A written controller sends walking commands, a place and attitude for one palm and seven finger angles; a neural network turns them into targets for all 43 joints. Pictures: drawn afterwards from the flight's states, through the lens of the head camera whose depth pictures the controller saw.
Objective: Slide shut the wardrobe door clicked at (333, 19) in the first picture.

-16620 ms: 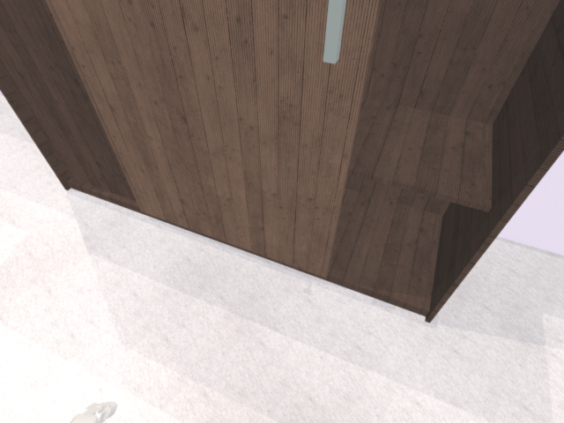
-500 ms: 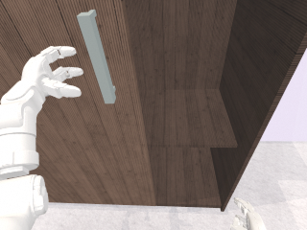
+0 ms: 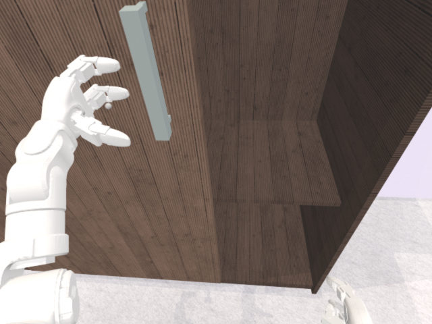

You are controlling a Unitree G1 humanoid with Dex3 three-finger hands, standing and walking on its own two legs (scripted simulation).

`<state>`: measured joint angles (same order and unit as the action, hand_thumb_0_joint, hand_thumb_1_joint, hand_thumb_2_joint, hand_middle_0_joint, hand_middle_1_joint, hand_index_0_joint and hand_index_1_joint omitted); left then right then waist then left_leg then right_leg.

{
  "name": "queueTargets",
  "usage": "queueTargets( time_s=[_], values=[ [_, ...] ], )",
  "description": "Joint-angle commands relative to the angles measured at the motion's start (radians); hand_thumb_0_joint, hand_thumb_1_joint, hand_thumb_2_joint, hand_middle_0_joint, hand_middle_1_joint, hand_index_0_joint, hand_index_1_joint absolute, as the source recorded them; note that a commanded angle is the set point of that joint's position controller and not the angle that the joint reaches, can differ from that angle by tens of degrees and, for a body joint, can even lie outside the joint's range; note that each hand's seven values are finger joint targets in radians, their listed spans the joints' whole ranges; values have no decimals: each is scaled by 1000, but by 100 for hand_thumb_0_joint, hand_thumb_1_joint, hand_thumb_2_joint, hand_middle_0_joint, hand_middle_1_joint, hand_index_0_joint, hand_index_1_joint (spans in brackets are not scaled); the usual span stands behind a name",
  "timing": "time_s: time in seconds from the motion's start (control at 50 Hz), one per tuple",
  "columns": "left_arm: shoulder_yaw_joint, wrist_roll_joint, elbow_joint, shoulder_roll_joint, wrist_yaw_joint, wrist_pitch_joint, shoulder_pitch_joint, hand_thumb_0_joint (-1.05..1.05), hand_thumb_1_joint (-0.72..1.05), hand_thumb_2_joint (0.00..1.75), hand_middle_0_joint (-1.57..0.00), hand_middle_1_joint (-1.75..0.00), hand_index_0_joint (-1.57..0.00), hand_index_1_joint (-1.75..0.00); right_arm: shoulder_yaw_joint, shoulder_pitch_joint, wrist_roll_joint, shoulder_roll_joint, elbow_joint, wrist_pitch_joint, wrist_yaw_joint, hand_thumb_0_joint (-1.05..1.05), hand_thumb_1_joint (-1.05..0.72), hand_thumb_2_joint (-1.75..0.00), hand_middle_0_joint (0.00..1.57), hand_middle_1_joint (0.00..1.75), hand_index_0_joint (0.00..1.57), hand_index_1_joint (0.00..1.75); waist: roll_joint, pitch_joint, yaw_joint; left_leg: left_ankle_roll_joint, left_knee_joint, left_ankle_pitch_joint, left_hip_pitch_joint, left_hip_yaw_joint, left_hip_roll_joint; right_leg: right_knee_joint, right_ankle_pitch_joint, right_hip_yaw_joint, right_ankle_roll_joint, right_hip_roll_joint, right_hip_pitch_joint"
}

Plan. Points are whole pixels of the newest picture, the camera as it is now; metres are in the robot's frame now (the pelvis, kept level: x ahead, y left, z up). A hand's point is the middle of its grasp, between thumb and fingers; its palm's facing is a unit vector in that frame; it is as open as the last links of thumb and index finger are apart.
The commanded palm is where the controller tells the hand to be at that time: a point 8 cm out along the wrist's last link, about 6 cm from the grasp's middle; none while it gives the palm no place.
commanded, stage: move the hooked fingers beside the handle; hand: left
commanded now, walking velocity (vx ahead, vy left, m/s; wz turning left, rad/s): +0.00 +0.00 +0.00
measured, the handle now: (153, 77) +0.44 +0.12 +0.27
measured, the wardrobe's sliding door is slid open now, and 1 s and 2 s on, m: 0.40 0.40 0.40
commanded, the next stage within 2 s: feel for the door with the fingertips in 0.06 s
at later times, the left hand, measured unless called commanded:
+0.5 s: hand (125, 98) +0.36 +0.15 +0.28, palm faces -0.02 -1.00 -0.05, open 14.0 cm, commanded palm +0.34 +0.20 +0.26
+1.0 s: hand (139, 95) +0.39 +0.14 +0.27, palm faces -0.02 -1.00 -0.04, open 14.0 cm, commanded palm +0.36 +0.20 +0.26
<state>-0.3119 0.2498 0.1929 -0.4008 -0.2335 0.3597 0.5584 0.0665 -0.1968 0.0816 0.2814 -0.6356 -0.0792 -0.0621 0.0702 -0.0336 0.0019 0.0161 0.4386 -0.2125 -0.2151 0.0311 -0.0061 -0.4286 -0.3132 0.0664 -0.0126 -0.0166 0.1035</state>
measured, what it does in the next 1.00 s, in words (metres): stands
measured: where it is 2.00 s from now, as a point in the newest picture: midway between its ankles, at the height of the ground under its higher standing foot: outside the picture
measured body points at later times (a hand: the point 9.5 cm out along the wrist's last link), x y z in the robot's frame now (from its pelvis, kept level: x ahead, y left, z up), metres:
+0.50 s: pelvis -0.01 -0.01 +0.00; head -0.04 -0.04 +0.45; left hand +0.36 +0.20 +0.28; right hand +0.19 -0.23 -0.09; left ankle +0.01 +0.11 -0.74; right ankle -0.05 -0.11 -0.74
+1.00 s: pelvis -0.01 -0.01 +0.00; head -0.03 -0.05 +0.45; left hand +0.38 +0.19 +0.27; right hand +0.16 -0.26 -0.10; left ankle +0.01 +0.11 -0.74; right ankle -0.05 -0.11 -0.74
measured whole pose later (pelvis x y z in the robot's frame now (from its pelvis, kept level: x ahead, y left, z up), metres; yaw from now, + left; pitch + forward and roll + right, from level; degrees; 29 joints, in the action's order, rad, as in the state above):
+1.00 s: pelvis -0.01 -0.01 +0.00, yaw +0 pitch -2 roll +0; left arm -0.23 0.24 0.33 -0.35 -0.14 0.42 0.71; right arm 0.06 -0.17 0.08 0.28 -0.69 -0.05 -0.07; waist 0.08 -0.03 -0.01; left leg 0.00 0.43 -0.19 -0.20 0.01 0.01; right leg -0.42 -0.30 0.08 -0.03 0.00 0.08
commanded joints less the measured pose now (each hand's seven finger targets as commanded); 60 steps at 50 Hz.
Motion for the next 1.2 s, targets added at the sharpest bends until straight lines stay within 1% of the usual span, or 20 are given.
queueTargets(
  time_s=[0.0,0.06,0.1,0.14,0.18,0.24,0.3,0.36,0.44,0.5,0.54,0.56,0.66,0.76,0.84,0.9,0.98,1.02,1.08,1.18],
  values=[
    [-116,32,-297,-274,13,-87,473,0,-50,30,-30,-120,-30,-120,-44,170,-6,105,151,-63,-8,0,-90,-90,20,30,20,30,5,-340,18,32,15,360,299,-71,1,27,457,-12,-20,23,25],
    [-103,22,-76,-248,11,33,329,0,-50,30,-30,-120,-30,-120,-46,168,2,118,118,-34,-9,0,-90,-90,20,30,20,30,-50,-188,28,27,2,270,178,-57,-2,43,415,-8,-17,22,53],
    [-23,19,-29,-184,4,90,330,0,-50,30,-30,-120,-30,-120,-43,170,11,121,124,-20,-9,0,-90,-90,20,30,20,30,-88,-119,6,28,-10,206,136,-58,2,53,357,-4,-10,21,97],
    [-9,20,-80,-177,3,101,328,0,-50,30,-30,-120,-30,-120,-44,180,14,119,143,-18,-6,0,-90,-90,20,30,20,30,-81,-147,6,32,-3,207,152,-61,-1,53,353,-8,-9,19,103],
    [27,25,-230,-153,7,52,431,0,-50,30,-30,-120,-30,-120,-43,194,11,109,160,-26,-4,0,-90,-90,20,30,20,30,-57,-211,-4,34,6,234,201,-68,-3,43,368,-9,-16,18,90],
    [-22,41,-419,-198,28,-45,542,0,-50,30,-30,-120,-30,-120,-43,204,-1,102,171,-46,-11,0,-90,-90,20,30,20,30,-54,-332,-5,38,12,290,300,-80,-4,32,391,-14,-18,22,64],
    [-46,41,-450,-197,65,-94,559,0,-50,30,-30,-120,-30,-120,-40,196,-13,96,145,-58,-11,0,-90,-90,20,30,20,30,-9,-370,-1,30,11,313,341,-88,-1,30,387,-16,-20,24,56],
    [-68,19,-287,-201,101,-39,446,0,-50,30,-30,-120,-30,-120,-39,199,-16,95,112,-37,-9,0,-90,-90,20,30,20,30,-20,-292,24,24,-1,266,255,-70,-3,43,371,-18,-20,23,35],
    [41,4,-159,-85,105,86,382,0,-50,30,-30,-120,-30,-120,-32,228,2,90,122,-4,-3,0,-90,-90,20,30,20,30,-48,-168,15,24,-20,191,174,-55,0,60,328,-19,-14,20,74],
    [83,15,-181,-28,98,109,388,0,-50,30,-30,-120,-30,-120,-35,231,5,90,135,0,5,0,-90,-90,20,30,20,30,-113,-171,9,31,-16,184,173,-62,-1,62,333,-15,-11,22,79],
    [13,21,-227,-117,98,88,419,0,-50,30,-30,-120,-30,-120,-35,238,0,99,145,2,-3,0,-90,-90,20,30,20,30,-145,-214,18,36,-14,202,179,-57,-6,57,362,-22,-9,20,50],
    [4,20,-243,-136,105,65,450,0,-50,30,-30,-120,-30,-120,-34,236,-3,96,139,5,-5,0,-90,-90,20,30,20,30,-123,-224,17,37,-12,204,184,-54,-8,60,359,-27,-10,19,40],
    [27,-2,-283,-134,117,3,557,0,-50,30,-30,-120,-30,-120,-36,221,-7,88,131,-7,-10,0,-90,-90,20,30,20,30,-56,-247,1,39,-9,196,224,-50,-11,67,341,-38,-12,18,48],
    [18,1,-204,-147,111,-1,589,0,-50,30,-30,-120,-30,-120,-40,204,-6,92,109,-14,-14,0,-90,-90,20,30,20,30,-28,-250,-3,38,-11,195,230,-52,-14,76,351,-39,-15,19,38],
    [29,1,-114,-140,96,5,597,0,-50,30,-30,-120,-30,-120,-42,186,-2,100,102,-16,-17,0,-90,-90,20,30,20,30,-79,-236,-11,39,-17,192,209,-50,-13,77,366,-36,-10,20,38],
    [48,2,-53,-120,94,-2,626,0,-50,30,-30,-120,-30,-120,-46,172,0,100,91,-20,-14,0,-90,-90,20,30,20,30,-72,-208,-18,40,-19,176,200,-49,-13,84,350,-37,-10,19,58],
    [-26,-2,-60,-197,101,-30,597,0,-50,30,-30,-120,-30,-120,-51,157,-7,108,105,-20,-10,0,-90,-90,20,30,20,30,-113,-268,7,42,-20,231,191,-48,-15,67,422,-36,-10,15,-5],
    [-30,-4,-60,-195,98,-40,599,0,-50,30,-30,-120,-30,-120,-53,157,-7,104,110,-20,-11,0,-90,-90,20,30,20,30,-125,-278,4,44,-16,242,198,-39,-14,65,443,-39,-5,15,-8],
    [1,-11,-23,-176,96,-48,624,0,-50,30,-30,-120,-30,-120,-55,146,-2,105,100,-18,-11,0,-90,-90,20,30,20,30,-107,-222,-11,44,-17,213,188,-37,-10,77,403,-37,-6,18,30],
    [-17,-16,-64,-187,100,-41,579,0,-50,30,-30,-120,-30,-120,-54,146,-4,103,114,-18,-7,0,-90,-90,20,30,20,30,-68,-255,3,42,-17,238,204,-40,-12,70,415,-34,-11,19,14]
  ],
)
